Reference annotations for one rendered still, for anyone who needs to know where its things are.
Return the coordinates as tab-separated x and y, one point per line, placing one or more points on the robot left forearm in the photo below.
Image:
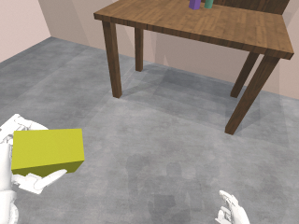
9	213

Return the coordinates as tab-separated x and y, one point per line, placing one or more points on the right robot hand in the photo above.
236	214

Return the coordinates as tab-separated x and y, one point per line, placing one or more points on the sponge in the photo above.
43	152

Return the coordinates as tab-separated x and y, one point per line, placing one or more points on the left robot hand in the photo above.
30	183

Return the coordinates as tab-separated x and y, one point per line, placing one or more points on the table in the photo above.
256	26

